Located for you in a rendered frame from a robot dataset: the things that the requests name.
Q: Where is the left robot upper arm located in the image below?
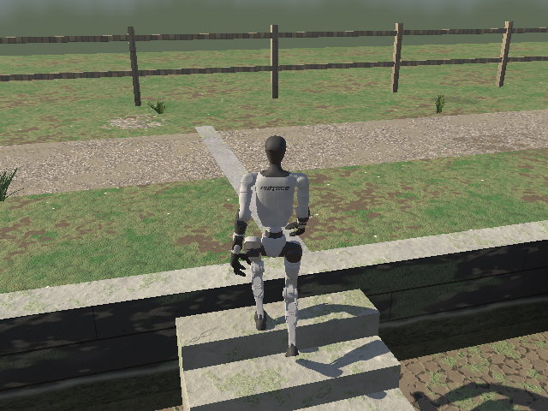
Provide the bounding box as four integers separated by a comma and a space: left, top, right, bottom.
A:
238, 172, 258, 222

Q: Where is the left robot thigh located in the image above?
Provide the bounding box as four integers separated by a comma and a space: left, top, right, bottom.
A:
244, 236, 265, 276

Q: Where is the robot left hand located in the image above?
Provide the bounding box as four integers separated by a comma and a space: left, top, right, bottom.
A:
230, 253, 251, 277

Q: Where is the robot right hand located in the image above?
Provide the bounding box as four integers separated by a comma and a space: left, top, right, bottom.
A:
285, 222, 305, 236

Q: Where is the right robot upper arm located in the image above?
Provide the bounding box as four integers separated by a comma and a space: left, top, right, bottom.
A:
293, 173, 309, 218

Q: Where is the robot left forearm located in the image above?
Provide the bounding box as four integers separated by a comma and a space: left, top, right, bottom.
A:
231, 209, 247, 254

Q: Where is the robot right forearm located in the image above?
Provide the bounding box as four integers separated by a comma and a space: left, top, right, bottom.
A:
296, 207, 310, 229

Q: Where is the right robot foot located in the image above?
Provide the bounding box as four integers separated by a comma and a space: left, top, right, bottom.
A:
285, 344, 299, 357

